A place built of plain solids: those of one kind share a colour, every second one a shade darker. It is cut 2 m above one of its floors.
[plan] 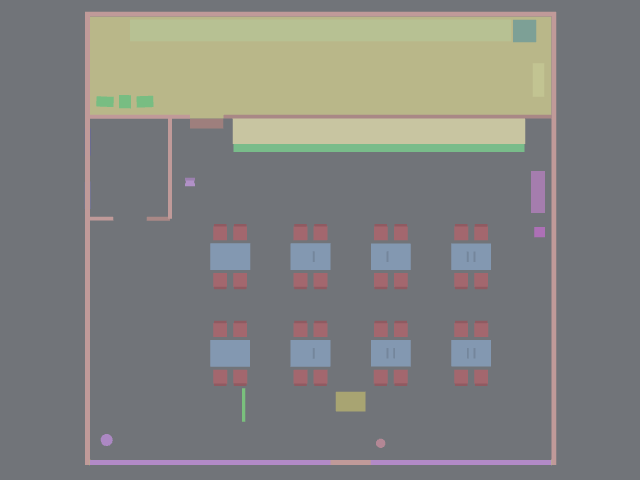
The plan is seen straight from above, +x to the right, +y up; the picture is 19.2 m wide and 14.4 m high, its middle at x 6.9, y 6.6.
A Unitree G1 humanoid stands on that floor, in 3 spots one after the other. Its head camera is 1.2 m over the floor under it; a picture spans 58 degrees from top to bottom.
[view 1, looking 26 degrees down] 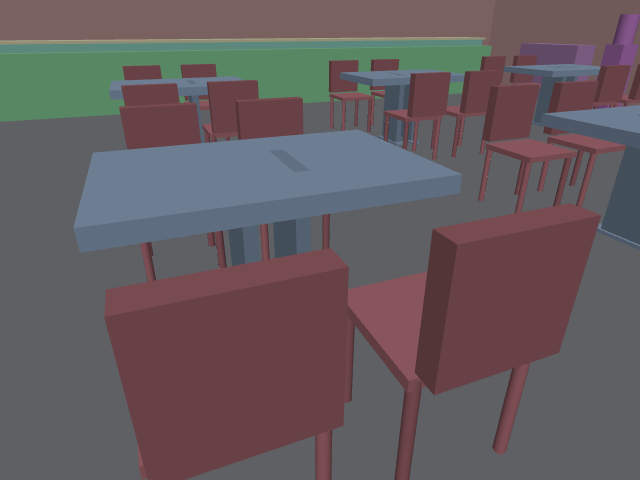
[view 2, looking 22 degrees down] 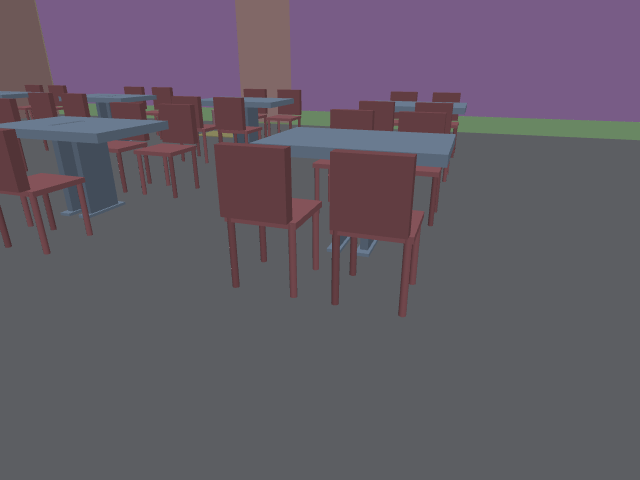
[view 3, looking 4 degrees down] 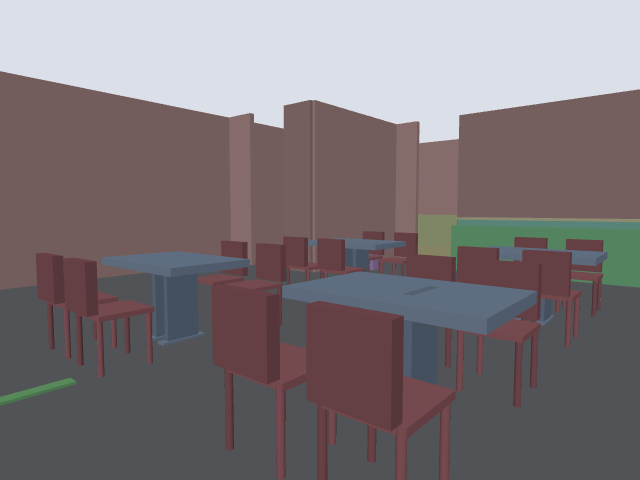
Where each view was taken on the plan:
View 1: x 6.22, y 1.65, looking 68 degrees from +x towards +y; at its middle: ground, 2.74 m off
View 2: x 3.50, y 8.94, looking -71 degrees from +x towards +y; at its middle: ground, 3.20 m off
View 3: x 7.82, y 1.00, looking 130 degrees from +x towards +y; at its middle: side_chair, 5.39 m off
